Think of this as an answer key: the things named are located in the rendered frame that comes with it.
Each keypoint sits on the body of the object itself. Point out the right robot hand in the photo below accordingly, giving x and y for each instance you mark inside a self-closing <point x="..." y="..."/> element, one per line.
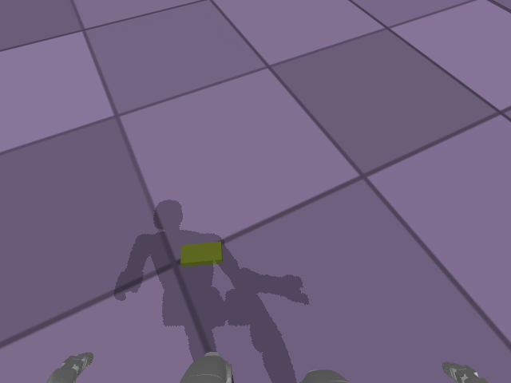
<point x="462" y="374"/>

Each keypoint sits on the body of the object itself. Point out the left robot hand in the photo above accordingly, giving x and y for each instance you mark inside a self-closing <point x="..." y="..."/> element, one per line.
<point x="71" y="368"/>

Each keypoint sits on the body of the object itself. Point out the small box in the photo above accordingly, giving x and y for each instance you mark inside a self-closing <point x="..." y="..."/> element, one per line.
<point x="201" y="254"/>

